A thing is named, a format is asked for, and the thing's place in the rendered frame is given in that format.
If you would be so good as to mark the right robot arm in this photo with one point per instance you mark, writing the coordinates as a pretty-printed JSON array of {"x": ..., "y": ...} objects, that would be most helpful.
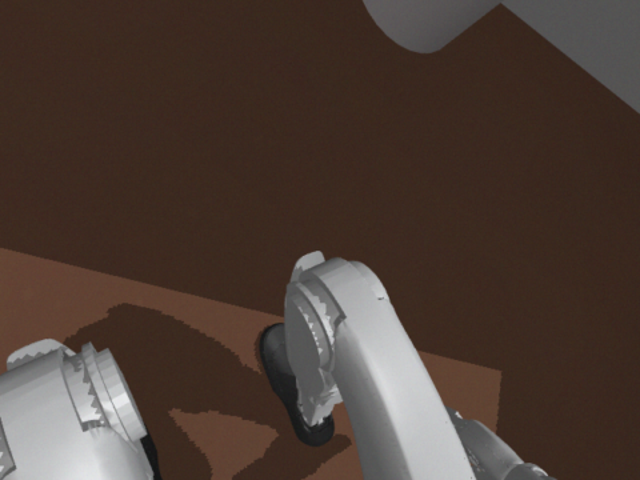
[{"x": 528, "y": 471}]

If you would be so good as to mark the right robot hand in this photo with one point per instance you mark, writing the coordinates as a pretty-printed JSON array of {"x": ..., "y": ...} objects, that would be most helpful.
[{"x": 484, "y": 449}]

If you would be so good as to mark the right robot foot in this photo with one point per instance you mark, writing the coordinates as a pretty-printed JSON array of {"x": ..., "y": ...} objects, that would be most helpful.
[{"x": 273, "y": 354}]

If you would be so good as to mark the left robot foot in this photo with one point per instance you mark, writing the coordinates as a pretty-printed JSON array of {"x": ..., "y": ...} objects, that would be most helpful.
[{"x": 151, "y": 453}]

